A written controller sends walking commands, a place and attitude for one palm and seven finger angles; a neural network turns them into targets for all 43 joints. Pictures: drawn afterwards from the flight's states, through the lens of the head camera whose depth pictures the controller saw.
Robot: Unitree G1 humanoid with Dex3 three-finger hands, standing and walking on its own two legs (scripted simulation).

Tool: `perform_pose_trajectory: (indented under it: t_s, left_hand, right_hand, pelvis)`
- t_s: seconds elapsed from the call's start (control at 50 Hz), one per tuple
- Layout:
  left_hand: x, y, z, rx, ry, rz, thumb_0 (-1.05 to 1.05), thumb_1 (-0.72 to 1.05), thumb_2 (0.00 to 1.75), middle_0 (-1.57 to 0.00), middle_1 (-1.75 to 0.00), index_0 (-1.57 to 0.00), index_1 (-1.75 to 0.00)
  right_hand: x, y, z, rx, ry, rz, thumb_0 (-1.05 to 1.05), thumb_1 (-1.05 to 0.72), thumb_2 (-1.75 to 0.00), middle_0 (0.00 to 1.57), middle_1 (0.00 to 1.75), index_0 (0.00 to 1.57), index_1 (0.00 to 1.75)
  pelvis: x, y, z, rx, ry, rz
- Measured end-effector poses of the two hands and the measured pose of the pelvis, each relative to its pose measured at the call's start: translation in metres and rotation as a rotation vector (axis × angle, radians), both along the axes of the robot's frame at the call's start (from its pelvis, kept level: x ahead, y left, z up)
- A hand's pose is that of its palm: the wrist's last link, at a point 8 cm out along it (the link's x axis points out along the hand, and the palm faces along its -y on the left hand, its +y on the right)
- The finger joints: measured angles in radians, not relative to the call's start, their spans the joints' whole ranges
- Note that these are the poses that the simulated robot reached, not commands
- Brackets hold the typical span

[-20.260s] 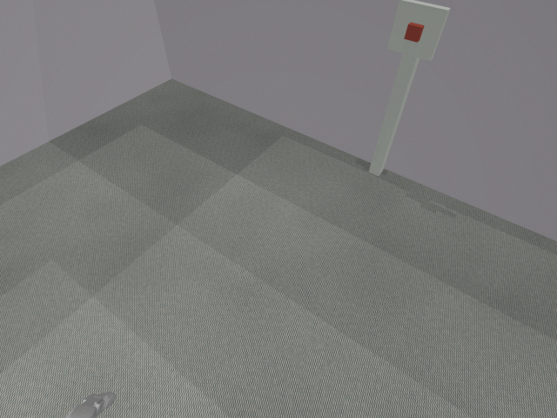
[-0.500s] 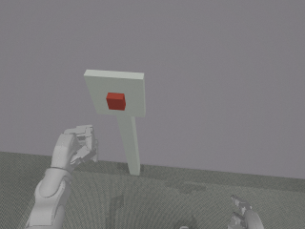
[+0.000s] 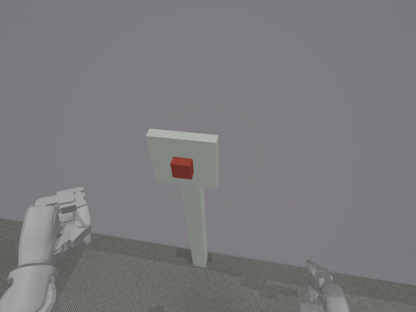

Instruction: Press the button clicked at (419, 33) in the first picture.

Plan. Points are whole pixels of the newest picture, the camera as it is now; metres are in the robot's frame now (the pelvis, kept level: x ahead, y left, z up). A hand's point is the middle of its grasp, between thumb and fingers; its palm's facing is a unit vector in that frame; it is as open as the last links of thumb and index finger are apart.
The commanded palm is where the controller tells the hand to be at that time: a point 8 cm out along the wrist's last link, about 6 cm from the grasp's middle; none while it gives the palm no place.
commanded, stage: draw the hand back to the body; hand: left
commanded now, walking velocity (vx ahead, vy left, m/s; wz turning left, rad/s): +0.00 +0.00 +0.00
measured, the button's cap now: (182, 167) +0.47 +0.13 -0.01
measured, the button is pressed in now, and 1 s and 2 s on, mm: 0 0 0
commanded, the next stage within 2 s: step back with the hand held close in 0.50 s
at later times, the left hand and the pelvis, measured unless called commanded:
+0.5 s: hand (53, 236) +0.17 +0.23 +0.17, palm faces +0.41 -0.83 -0.37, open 3.1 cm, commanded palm +0.12 +0.27 +0.19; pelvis -0.01 +0.00 +0.01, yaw -1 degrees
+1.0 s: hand (48, 247) +0.15 +0.23 +0.17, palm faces +0.31 -0.81 -0.50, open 3.1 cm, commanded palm +0.09 +0.28 +0.18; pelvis -0.04 +0.00 +0.01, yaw -1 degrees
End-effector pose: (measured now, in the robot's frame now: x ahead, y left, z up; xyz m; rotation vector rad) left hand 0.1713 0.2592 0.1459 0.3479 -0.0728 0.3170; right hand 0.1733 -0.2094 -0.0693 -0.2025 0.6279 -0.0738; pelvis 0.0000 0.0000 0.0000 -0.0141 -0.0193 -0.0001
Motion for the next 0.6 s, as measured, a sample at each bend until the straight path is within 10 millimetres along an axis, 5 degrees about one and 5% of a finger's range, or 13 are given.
perform_pose_trajectory:
  t_s: [0.3, 0.48, 0.6]
  left_hand:
    - [-0.037, 0.021, 0.052, 0.151, -0.123, 0.072, 0.02, 0.89, 0.9, -1.31, -1.5, -1.3, -1.5]
    - [-0.042, 0.014, 0.036, 0.09, -0.089, 0.08, 0.01, 0.89, 0.9, -1.31, -1.5, -1.3, -1.5]
    - [-0.047, 0.006, 0.045, 0.115, -0.128, 0.056, 0.02, 0.89, 0.9, -1.31, -1.5, -1.31, -1.5]
  right_hand:
    - [-0.001, -0.003, 0.005, 0.009, -0.02, 0.008, 0.02, -0.9, -0.89, 0.21, 0.3, 0.2, 0.3]
    - [-0.013, -0.011, 0.003, -0.001, -0.006, -0.004, 0.02, -0.9, -0.89, 0.21, 0.3, 0.2, 0.3]
    - [-0.02, -0.017, 0.004, -0.001, -0.021, -0.017, 0.02, -0.9, -0.89, 0.21, 0.3, 0.2, 0.3]
  pelvis:
    - [-0.001, 0.0, 0.006, 0.0, -0.039, -0.011]
    - [-0.011, -0.004, 0.007, 0.005, -0.054, -0.012]
    - [-0.014, -0.008, 0.007, 0.005, -0.066, -0.014]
